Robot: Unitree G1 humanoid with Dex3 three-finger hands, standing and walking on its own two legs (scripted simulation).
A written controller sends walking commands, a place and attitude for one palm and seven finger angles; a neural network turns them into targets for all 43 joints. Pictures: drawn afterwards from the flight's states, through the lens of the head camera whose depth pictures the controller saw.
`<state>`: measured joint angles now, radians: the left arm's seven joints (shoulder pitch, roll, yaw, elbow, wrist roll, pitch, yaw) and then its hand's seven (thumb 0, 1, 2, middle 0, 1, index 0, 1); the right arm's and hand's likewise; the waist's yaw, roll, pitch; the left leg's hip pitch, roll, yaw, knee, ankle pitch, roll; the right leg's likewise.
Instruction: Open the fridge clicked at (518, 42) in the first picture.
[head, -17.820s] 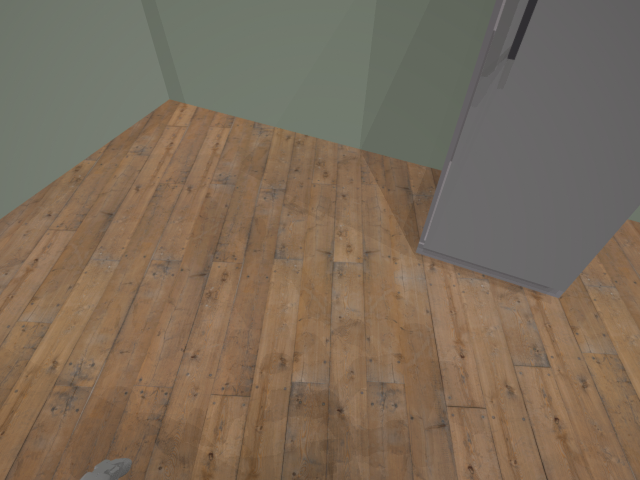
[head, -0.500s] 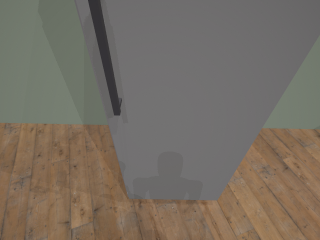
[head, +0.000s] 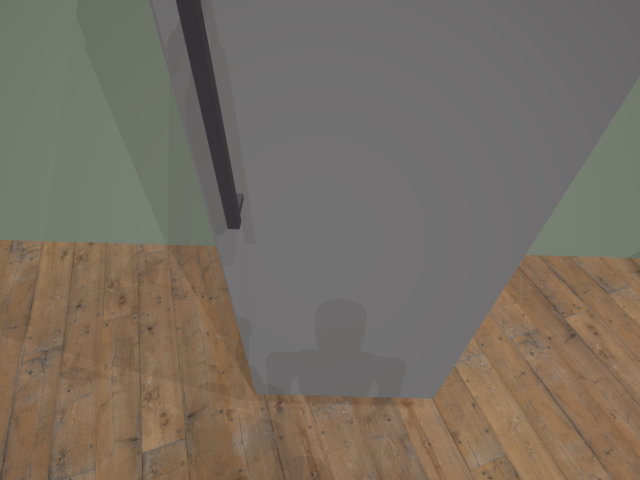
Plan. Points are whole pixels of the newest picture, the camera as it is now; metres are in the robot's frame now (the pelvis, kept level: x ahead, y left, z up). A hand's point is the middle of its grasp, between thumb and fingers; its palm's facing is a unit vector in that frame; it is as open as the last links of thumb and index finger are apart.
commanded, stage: look again from close up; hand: left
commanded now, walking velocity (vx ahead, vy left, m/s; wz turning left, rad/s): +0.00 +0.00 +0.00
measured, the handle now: (219, 124) +0.44 +0.15 +0.23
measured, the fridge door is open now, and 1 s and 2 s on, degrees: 0 0 0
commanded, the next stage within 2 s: raise the hand to about handle height in 0.04 s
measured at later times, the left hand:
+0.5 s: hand (210, 402) +0.20 +0.14 +0.02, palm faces -0.04 -1.00 +0.01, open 8.2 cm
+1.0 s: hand (137, 339) +0.24 +0.22 +0.09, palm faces +0.08 -0.99 -0.09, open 11.2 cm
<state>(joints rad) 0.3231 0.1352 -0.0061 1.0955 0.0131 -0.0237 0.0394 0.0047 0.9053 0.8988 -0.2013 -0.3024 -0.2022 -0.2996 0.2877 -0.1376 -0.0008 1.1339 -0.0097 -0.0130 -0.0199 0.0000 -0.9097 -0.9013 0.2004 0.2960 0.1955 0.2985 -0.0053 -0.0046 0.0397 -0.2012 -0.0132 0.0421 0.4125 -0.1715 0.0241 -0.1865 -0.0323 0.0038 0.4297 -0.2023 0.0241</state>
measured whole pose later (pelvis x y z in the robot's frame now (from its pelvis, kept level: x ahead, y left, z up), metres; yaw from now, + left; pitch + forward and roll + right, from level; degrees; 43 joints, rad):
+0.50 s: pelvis -0.01 -0.02 -0.04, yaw +1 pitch +2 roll +1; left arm 0.38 0.18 0.10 0.08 -0.23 -0.39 -0.24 0.01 0.69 0.80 -0.22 -0.45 -0.22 -0.45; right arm 0.17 -0.25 -0.04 0.56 0.04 -0.24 -0.02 0.01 -0.91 -0.90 0.20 0.30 0.20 0.30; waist -0.04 -0.02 -0.09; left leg -0.50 0.00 0.03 0.82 -0.35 0.00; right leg -0.49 -0.02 0.00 0.85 -0.40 0.00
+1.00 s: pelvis +0.04 -0.02 -0.03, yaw +2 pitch +4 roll -1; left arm 0.38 0.36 0.37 -0.15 -0.41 -0.06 -0.34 0.01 0.09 0.56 -0.26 -0.82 -0.27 -0.82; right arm 0.28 -0.20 0.06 0.58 0.06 -0.23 -0.10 0.01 -0.90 -0.90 0.21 0.30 0.20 0.30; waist 0.00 0.05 -0.08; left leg -0.43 0.02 -0.01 0.73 -0.37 -0.01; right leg -0.38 0.00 -0.04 0.71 -0.39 -0.01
